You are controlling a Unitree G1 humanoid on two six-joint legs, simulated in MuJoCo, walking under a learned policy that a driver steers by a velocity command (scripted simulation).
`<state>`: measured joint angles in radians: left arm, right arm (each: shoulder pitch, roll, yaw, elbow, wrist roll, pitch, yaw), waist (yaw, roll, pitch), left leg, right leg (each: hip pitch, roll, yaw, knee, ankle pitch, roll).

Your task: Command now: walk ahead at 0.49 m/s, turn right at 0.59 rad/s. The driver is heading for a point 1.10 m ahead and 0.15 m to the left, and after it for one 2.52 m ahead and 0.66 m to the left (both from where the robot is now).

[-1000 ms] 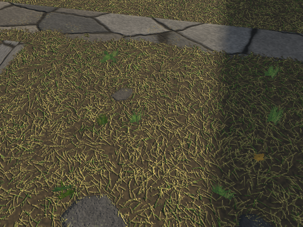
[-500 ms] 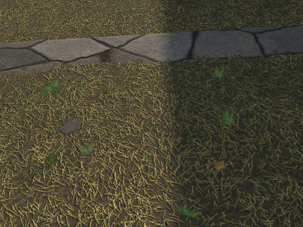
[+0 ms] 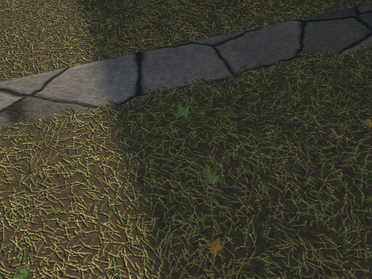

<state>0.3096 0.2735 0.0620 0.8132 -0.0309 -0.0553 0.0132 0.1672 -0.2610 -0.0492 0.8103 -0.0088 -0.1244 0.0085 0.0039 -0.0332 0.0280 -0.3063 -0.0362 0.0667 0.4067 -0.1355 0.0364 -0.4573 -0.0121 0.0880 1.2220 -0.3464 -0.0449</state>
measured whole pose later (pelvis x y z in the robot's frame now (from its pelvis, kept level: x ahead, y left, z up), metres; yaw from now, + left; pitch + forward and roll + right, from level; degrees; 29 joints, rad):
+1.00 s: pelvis +0.53 -0.03 -0.02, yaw +13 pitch +2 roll -1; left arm 0.28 0.27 0.06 0.85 -0.02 -0.09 0.01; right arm 0.12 -0.28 -0.08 0.73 0.02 -0.05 0.05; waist 0.01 0.01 0.06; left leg -0.48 -0.06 0.05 0.65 -0.20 0.11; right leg -0.23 -0.06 -0.04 1.16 -0.49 0.01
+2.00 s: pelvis +0.98 +0.15 -0.01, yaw +33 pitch +2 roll -1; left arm 0.28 0.29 0.03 0.86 -0.01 -0.04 0.00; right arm 0.08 -0.22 -0.03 0.67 -0.01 -0.05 0.02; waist 0.04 -0.02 0.03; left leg -0.43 -0.02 0.01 0.50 -0.11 0.04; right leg -0.35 -0.03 0.03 0.99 -0.58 0.05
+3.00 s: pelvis +1.09 +0.22 -0.01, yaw +33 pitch -1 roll +0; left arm 0.35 0.24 0.05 1.05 -0.03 -0.05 0.02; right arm 0.25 -0.22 -0.06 1.06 0.03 -0.08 0.00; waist 0.00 -0.04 0.00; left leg -0.23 -0.03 0.05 0.60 -0.35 0.05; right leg -0.19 -0.04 0.04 0.71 -0.45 0.00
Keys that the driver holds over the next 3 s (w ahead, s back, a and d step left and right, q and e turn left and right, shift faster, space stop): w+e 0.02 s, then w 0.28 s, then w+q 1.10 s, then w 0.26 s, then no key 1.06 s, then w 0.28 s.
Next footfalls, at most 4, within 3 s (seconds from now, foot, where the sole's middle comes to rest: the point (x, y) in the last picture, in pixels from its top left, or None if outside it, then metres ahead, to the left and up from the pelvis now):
0.36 right None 0.34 -0.18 -0.77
0.92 left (177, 232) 0.64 0.06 -0.77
1.42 right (199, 160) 0.97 -0.02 -0.77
1.88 left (124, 148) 1.03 0.31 -0.77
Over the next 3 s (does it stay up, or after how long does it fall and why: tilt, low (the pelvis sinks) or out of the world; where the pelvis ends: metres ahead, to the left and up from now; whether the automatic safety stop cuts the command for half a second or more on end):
stays up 1.09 0.22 -0.01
